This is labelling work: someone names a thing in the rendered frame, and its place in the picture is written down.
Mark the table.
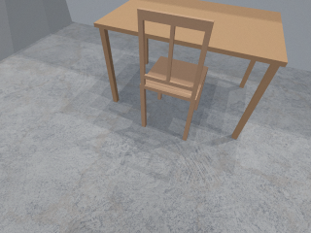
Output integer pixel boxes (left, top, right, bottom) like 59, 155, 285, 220
93, 0, 288, 140

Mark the chair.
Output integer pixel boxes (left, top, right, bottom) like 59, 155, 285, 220
137, 7, 214, 141

